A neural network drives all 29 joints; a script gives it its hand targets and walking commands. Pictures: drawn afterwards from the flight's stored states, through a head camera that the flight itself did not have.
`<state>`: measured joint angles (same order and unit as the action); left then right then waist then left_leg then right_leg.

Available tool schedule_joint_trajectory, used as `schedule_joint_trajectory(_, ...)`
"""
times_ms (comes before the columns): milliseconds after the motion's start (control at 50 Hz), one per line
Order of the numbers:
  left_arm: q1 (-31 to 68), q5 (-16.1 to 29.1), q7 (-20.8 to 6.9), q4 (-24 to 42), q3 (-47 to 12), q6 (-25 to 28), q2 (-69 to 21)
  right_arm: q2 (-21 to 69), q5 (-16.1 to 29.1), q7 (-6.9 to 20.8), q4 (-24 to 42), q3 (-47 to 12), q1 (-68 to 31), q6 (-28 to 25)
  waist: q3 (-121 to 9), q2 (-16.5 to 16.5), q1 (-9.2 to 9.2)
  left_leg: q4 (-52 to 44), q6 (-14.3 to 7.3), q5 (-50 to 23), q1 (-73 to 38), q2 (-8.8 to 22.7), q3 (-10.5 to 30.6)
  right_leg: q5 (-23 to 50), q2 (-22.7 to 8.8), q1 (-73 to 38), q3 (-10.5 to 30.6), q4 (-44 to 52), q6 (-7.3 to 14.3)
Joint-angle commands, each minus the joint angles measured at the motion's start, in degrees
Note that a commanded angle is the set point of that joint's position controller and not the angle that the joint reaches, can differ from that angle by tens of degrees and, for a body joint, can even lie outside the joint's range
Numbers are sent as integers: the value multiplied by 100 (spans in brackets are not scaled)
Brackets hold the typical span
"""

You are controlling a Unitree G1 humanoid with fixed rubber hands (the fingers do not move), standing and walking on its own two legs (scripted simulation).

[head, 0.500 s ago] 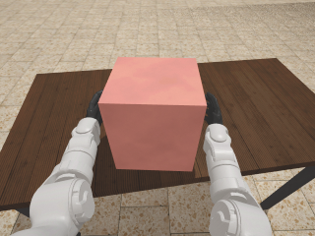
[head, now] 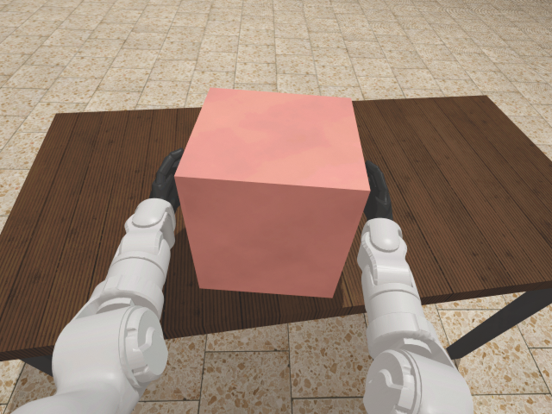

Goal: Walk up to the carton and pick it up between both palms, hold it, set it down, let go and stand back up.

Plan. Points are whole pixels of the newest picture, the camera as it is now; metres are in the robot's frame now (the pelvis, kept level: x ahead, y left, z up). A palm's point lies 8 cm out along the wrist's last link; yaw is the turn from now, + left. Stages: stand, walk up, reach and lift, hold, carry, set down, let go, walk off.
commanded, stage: set down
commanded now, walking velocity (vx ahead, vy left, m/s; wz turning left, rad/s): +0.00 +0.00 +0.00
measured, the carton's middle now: (273, 195) +0.45 +0.00 +0.06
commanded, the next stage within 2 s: none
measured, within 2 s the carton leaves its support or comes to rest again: rests again in 0.98 s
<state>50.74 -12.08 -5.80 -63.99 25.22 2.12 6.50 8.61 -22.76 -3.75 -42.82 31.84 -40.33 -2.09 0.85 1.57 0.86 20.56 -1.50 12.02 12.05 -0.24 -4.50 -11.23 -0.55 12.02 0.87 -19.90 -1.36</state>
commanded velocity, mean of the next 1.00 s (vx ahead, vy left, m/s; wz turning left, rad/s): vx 0.00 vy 0.00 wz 0.00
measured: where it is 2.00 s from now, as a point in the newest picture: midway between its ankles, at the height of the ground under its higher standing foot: outside the picture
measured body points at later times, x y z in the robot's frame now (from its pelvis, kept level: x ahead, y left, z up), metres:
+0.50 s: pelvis +0.00 +0.02 -0.01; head +0.12 +0.05 +0.42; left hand +0.45 +0.21 -0.01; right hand +0.43 -0.16 +0.02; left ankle -0.01 +0.10 -0.74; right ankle -0.01 -0.13 -0.75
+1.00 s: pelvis +0.01 +0.07 -0.01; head +0.15 +0.10 +0.42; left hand +0.37 +0.26 -0.01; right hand +0.36 -0.14 -0.01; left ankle -0.02 +0.09 -0.75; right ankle +0.01 -0.13 -0.73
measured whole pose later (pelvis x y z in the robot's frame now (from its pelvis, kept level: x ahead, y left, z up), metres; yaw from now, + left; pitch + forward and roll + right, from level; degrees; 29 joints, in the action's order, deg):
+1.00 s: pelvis +0.01 +0.07 -0.01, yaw +1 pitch +25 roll -5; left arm 13.1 10.9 3.6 -3.5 1.7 -16.4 12.7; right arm -10.0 10.7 -5.1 -24.6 4.6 -12.0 -11.9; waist -7.6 -0.7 1.5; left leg 22.4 -6.4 10.5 36.5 -2.1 -2.7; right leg -4.6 -1.9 34.6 0.9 -15.0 1.0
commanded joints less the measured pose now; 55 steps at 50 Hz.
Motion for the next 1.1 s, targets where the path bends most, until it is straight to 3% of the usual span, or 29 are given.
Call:
schedule_joint_trajectory(0,3553,-428,-138,567,-143,363,-424,1031,-18,374,207,-1074,-3170,-224,-2722,-99,-130,-267,119,-1491,283,42,-263,2241,-86,-1833,-350,-169,-298)
schedule_joint_trajectory(220,3644,1204,710,625,-1316,822,1409,-1198,1576,-369,-57,-1828,-3387,-517,-4617,-469,200,672,334,-2561,140,113,-45,3076,176,-932,-322,-447,-160)
schedule_joint_trajectory(300,3791,1801,997,647,-1714,932,2125,-2178,2374,-444,-108,-2104,-3628,-591,-5752,-831,53,1240,613,-3683,-326,201,63,3042,331,-135,-344,-636,52)
schedule_joint_trajectory(420,3159,2390,1085,1999,-2298,972,2002,-2766,2959,-373,391,-2307,-2956,-868,-7073,-1555,205,2201,1011,-6192,-1911,451,461,2940,495,1740,-484,-717,300)
schedule_joint_trajectory(460,3002,2511,1130,2429,-2435,937,1841,-2860,2938,-274,348,-2270,-2867,-955,-7358,-1680,82,2388,1146,-6837,-2350,607,531,2384,470,2557,-484,-354,605)
schedule_joint_trajectory(500,2365,2598,1132,3046,-2636,849,1692,-3022,3064,-175,552,-2339,-2374,-1059,-7673,-1681,136,2509,1251,-7408,-2408,646,550,2762,485,2427,-453,-257,760)
schedule_joint_trajectory(580,1402,2475,985,3442,-2477,522,1558,-2881,3154,-113,1051,-2563,-1527,-1150,-7624,-981,224,2119,1055,-6667,-1143,385,376,3938,366,829,-214,-497,624)
schedule_joint_trajectory(620,887,2325,887,3654,-2025,270,1737,-2862,3154,-192,1794,-2567,-1165,-1194,-7300,-429,291,1275,477,-4511,1209,-36,431,5665,-18,-1228,110,-1535,163)
schedule_joint_trajectory(660,847,2137,901,4110,-1665,-7,1948,-2742,3083,-318,2455,-2437,-1349,-1282,-7075,-40,324,85,31,-3254,3038,-131,477,6153,-478,-2418,444,-1823,-136)
schedule_joint_trajectory(680,525,2124,924,4621,-1768,-149,1879,-2787,3108,-319,2687,-2432,-1199,-1288,-6977,-211,476,80,80,-4014,2389,5,579,5717,-382,-1799,274,-1810,-213)
schedule_joint_trajectory(700,0,2169,898,5336,-1952,-295,1730,-2787,3234,-288,2915,-2682,-760,-1296,-7125,-589,529,812,395,-6062,443,176,661,5136,-77,-570,-9,-1641,-202)
schedule_joint_trajectory(720,223,2408,949,5768,-2372,-433,1406,-3081,3117,-134,2249,-2479,-1088,-1264,-6498,-1594,572,1892,814,-8822,-2637,709,1075,1919,415,3314,-575,-1098,4)
schedule_joint_trajectory(740,-460,2766,1167,6284,-2726,-582,990,-2970,3147,74,1938,-2401,-1082,-1403,-6111,-1831,-315,2277,1131,-10124,-3789,1406,1050,-162,415,5607,-191,742,1082)
schedule_joint_trajectory(760,-1401,2838,1162,6452,-2771,-763,1119,-2807,3533,164,2490,-2613,-491,-1428,-6618,-1101,-519,2181,1512,-9819,-2559,1114,234,1660,630,2924,214,1546,1763)
schedule_joint_trajectory(780,-2093,2975,1090,6844,-3229,-913,1092,-3449,3517,144,2358,-2464,399,-1370,-6349,-1004,279,2376,1446,-9972,-2220,949,430,3341,563,1634,-85,852,1408)
schedule_joint_trajectory(800,-2514,2726,1017,6784,-2903,-1070,1216,-3315,3526,100,2510,-2695,1115,-1425,-6221,-674,97,2145,1218,-8933,-886,687,283,4524,310,102,196,481,1287)
schedule_joint_trajectory(820,-2683,2487,928,6493,-2559,-1185,1249,-3056,3368,-20,3075,-2863,1466,-1505,-5930,21,181,1301,702,-5989,2241,130,272,6842,-284,-2338,689,-475,936)
schedule_joint_trajectory(840,-2763,2207,881,6731,-2054,-1385,1328,-2802,3202,-263,3952,-2922,1877,-1608,-5547,730,517,-621,-180,-1901,5507,-206,800,8936,-1188,-4346,1162,-1581,235)
schedule_joint_trajectory(860,-2324,1749,910,7071,-1507,-1506,1579,-2780,3154,-434,4333,-2871,1601,-1529,-5837,896,655,-1912,-543,-1380,5537,-169,1106,7977,-1269,-4409,977,-1691,-417)
schedule_joint_trajectory(880,-2434,1731,930,7895,-1548,-1572,1567,-2878,3229,-433,4398,-2991,1466,-1443,-5914,166,775,-1239,-391,-4451,3093,201,1112,6480,-848,-2809,516,-1671,-605)
schedule_joint_trajectory(900,-2790,1859,867,8838,-1758,-1670,1539,-3032,3400,-317,4357,-3264,1924,-1366,-6241,-773,807,656,320,-8920,-1676,588,1120,4428,72,268,-246,-1233,-557)
schedule_joint_trajectory(920,-1735,2380,1012,8155,-2342,-1726,1249,-3438,2904,25,2603,-2212,618,-1191,-5026,-1943,407,1845,908,-10457,-4138,1396,1288,-624,352,5568,-553,334,538)
schedule_joint_trajectory(940,-3332,2462,1101,8682,-2232,-1933,1543,-2771,3812,218,3669,-2502,1563,-1383,-6129,-953,-669,1854,1531,-10232,-3093,1272,302,1051,644,2410,341,2055,1771)
schedule_joint_trajectory(960,-2991,2767,1245,8937,-2878,-1987,1457,-3643,3768,246,3724,-2107,1047,-1213,-5817,-1320,-80,1937,1647,-10119,-2619,1347,638,1506,619,1837,139,1582,1586)
schedule_joint_trajectory(980,-3340,2834,1335,9213,-3113,-1965,1274,-3642,3879,264,3779,-2085,1452,-1197,-5657,-1407,96,1889,1619,-10015,-2469,1344,605,1970,674,1595,153,1404,1592)
schedule_joint_trajectory(1000,-2895,2835,1364,9038,-2955,-1836,1421,-3653,3844,291,3908,-2190,1239,-1228,-5873,-1096,25,1826,1519,-9276,-1863,1134,500,2587,576,824,186,1191,1476)
schedule_joint_trajectory(1020,-3254,2848,1295,9182,-3007,-1799,1367,-3558,3716,203,4124,-2316,1670,-1276,-5761,-897,234,1850,1283,-8841,-1345,1013,575,3279,396,258,84,737,1128)
schedule_joint_trajectory(1040,-3880,2692,1204,9131,-2779,-1849,1332,-3298,3749,99,4409,-2495,2366,-1348,-5644,-536,143,1566,1057,-7901,-437,835,570,4094,157,-820,330,511,949)
schedule_joint_trajectory(1080,-3479,2518,1188,8876,-2293,-1800,1533,-3231,3609,-87,5028,-2415,2369,-1246,-5097,8,316,100,293,-4449,2629,483,906,5308,-370,-2782,643,-619,372)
